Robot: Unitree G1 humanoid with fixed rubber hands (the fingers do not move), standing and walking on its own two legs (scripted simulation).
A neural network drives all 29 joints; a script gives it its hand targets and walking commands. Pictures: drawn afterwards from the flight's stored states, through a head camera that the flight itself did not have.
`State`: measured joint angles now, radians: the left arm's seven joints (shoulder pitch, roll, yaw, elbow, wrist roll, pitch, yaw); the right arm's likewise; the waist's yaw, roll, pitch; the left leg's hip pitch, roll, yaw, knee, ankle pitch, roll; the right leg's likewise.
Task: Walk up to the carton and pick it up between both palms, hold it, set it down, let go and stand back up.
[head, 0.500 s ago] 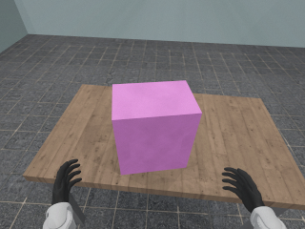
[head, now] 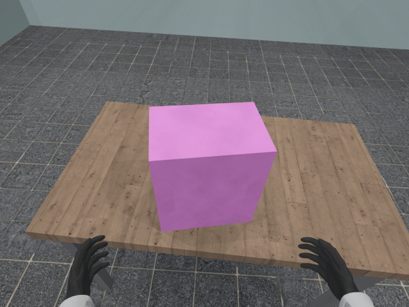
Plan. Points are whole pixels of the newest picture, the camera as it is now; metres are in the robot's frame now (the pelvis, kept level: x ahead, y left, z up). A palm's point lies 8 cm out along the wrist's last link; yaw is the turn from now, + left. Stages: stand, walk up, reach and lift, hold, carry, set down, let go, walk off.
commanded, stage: set down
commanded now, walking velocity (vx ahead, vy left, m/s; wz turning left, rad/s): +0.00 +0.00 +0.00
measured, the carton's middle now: (205, 170) +0.44 +0.03 -0.01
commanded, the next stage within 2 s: let go in 1.32 s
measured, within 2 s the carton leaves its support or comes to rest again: neither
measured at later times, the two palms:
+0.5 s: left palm (80, 290) +0.15 +0.25 -0.03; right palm (329, 290) +0.18 -0.22 -0.04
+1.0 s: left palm (79, 292) +0.15 +0.25 -0.04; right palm (325, 298) +0.17 -0.21 -0.05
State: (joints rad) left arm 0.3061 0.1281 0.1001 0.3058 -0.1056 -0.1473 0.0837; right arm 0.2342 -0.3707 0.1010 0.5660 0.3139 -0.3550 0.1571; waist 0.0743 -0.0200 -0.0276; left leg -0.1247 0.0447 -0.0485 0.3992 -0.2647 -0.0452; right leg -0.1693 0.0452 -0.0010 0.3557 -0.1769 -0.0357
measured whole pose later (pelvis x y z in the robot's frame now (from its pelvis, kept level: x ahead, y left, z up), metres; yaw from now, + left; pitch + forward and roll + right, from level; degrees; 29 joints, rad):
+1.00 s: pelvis +0.00 +0.00 +0.00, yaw +0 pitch -2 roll -1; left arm 0.30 0.19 0.09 0.28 -0.09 0.07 0.02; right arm 0.26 -0.23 0.04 0.60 0.12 -0.27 0.04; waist 0.07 -0.02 0.03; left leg -0.08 0.04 -0.05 0.39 -0.27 -0.04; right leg -0.12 0.04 0.00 0.34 -0.18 -0.03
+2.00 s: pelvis +0.01 +0.00 +0.00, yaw +0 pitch -1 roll -1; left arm 0.18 0.33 0.08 0.59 -0.01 0.04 0.01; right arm 0.20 -0.31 0.01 0.72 -0.02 -0.10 0.00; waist 0.07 -0.01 0.06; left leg -0.10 0.04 -0.05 0.42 -0.29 -0.04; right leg -0.16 0.04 0.00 0.39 -0.21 -0.03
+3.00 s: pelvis +0.00 +0.00 +0.00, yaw +0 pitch -2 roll +0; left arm 0.15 0.39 0.08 1.01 0.00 -0.03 -0.02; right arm 0.20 -0.38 0.01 0.79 -0.02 -0.03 0.00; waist 0.07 0.01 0.02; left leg -0.10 0.03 -0.05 0.42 -0.28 -0.04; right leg -0.17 0.03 0.00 0.41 -0.21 -0.03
